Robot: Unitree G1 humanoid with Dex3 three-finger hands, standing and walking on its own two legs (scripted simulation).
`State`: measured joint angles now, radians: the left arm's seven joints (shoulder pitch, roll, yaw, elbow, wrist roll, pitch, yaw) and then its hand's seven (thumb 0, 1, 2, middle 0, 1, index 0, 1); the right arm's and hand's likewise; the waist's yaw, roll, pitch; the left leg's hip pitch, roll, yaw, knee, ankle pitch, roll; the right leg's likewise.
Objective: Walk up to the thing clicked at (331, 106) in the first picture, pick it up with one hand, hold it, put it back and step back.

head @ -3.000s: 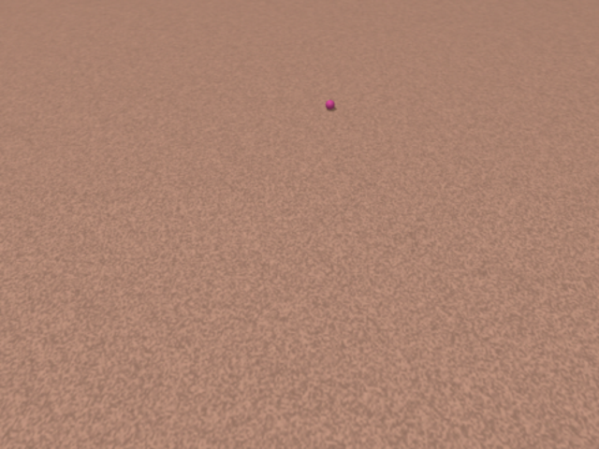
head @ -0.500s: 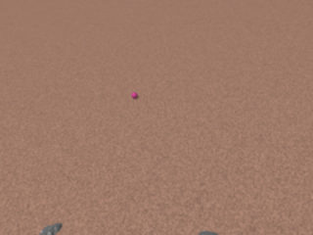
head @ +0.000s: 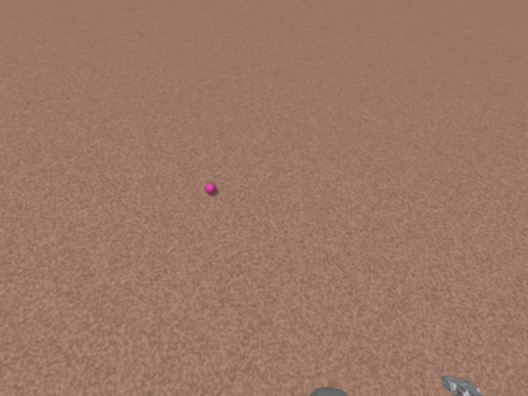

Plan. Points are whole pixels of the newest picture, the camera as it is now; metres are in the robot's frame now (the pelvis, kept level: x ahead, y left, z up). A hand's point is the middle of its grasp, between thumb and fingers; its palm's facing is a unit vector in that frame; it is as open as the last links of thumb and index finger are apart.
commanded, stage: walk up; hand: left
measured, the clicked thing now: (210, 188) +1.15 +0.25 -0.74
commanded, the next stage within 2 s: none
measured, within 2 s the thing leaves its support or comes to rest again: neither
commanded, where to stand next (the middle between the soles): +0.78 +0.02 m, yaw -2 degrees
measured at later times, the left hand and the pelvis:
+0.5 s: hand (157, 286) +0.33 +0.21 -0.11, palm faces -0.03 -0.91 -0.40, open 7.3 cm; pelvis +0.22 -0.05 +0.00, yaw -1 degrees
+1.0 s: hand (131, 253) +0.43 +0.30 -0.16, palm faces -0.05 -0.94 -0.34, open 7.4 cm; pelvis +0.39 +0.02 +0.00, yaw +0 degrees
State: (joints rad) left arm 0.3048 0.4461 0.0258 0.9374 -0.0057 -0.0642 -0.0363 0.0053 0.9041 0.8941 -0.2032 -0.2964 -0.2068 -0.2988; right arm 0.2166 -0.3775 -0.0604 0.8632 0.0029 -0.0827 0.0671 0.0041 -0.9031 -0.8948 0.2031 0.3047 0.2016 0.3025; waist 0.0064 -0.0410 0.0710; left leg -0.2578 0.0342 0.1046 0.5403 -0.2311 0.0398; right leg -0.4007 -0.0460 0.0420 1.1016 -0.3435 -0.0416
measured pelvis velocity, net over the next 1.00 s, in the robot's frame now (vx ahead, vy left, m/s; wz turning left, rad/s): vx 0.39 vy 0.02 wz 0.00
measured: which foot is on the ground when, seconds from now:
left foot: down 0.00-0.36, up 0.38-0.80, down 0.82-1.00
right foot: up 0.00-0.32, down 0.34-0.86, up 0.88-1.00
